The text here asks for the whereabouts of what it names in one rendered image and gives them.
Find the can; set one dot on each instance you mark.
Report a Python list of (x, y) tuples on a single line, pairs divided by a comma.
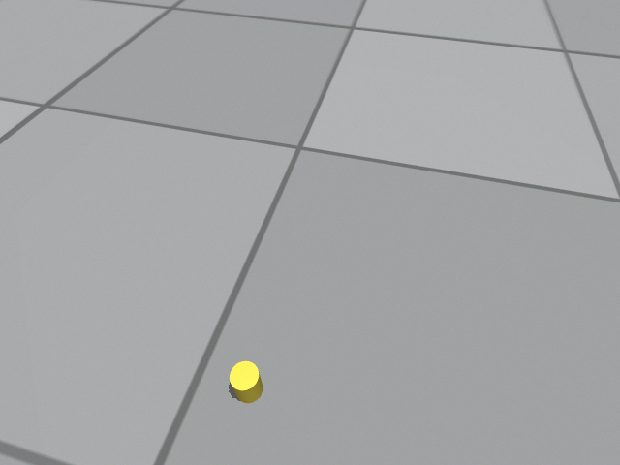
[(246, 382)]

